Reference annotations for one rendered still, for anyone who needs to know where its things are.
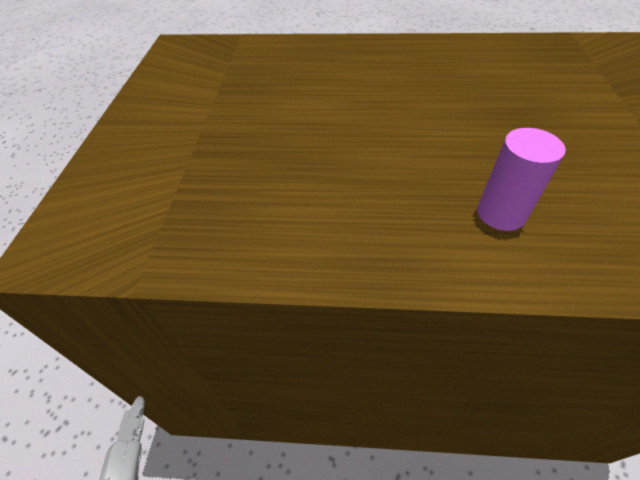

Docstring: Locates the can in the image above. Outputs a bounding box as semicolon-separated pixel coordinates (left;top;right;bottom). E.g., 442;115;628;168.
477;128;566;231

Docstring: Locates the left robot hand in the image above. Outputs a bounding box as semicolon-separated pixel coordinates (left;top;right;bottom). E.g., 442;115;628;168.
99;396;145;480

